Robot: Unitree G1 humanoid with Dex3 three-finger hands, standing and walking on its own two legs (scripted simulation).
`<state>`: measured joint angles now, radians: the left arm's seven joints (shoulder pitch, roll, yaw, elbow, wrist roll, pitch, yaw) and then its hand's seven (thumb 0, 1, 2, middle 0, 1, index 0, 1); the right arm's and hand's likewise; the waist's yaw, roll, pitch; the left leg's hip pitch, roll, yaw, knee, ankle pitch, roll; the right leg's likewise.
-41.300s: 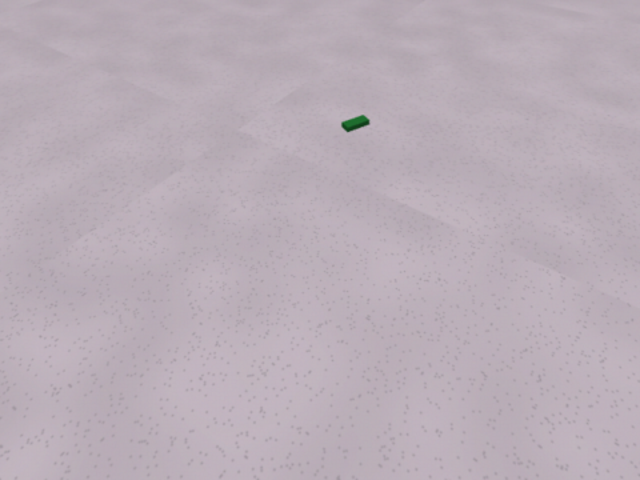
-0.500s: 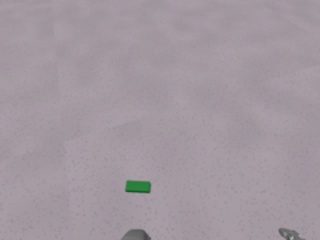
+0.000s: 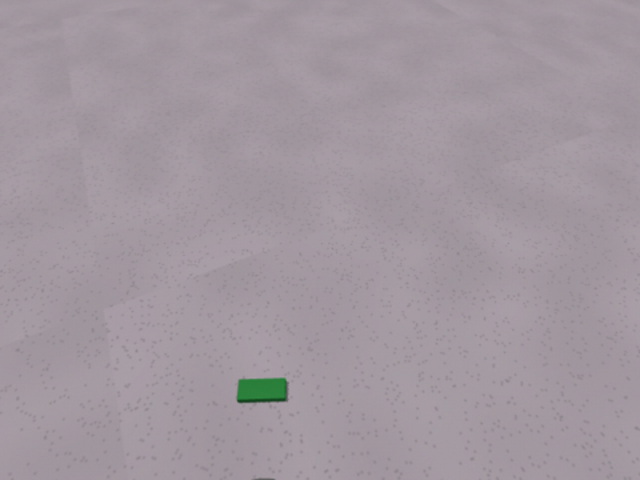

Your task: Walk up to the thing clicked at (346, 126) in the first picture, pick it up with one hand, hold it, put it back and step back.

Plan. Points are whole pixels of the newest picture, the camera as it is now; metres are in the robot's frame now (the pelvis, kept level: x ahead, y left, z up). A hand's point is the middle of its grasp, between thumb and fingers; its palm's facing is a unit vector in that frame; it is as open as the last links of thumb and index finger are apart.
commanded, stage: walk up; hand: left
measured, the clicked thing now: (262, 390) +0.48 +0.21 -0.75
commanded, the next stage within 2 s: stand in 0.54 s
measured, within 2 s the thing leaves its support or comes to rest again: neither
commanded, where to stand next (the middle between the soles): +0.10 -0.05 m, yaw +3 degrees
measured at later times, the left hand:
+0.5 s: hand out of the picture +0.12 +0.24 -0.13, palm faces -0.02 -0.95 -0.31, open 7.4 cm
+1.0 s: hand out of the picture +0.09 +0.25 -0.14, palm faces -0.03 -0.94 -0.33, open 7.4 cm
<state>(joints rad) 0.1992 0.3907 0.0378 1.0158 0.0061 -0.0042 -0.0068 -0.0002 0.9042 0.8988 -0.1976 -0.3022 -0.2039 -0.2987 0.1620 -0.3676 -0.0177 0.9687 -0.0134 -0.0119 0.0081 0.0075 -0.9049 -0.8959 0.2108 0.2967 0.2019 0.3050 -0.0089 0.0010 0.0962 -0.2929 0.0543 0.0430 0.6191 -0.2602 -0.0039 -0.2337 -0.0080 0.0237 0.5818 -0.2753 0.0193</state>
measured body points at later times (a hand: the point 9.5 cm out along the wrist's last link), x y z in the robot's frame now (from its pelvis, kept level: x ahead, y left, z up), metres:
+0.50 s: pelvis +0.01 -0.01 +0.02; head +0.02 +0.00 +0.47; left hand +0.12 +0.29 -0.11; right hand +0.09 -0.31 -0.11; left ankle +0.05 +0.12 -0.73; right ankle +0.02 -0.14 -0.73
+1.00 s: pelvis +0.02 +0.00 +0.02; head +0.04 +0.00 +0.47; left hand +0.09 +0.30 -0.12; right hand +0.11 -0.30 -0.11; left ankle +0.05 +0.12 -0.73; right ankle +0.02 -0.14 -0.73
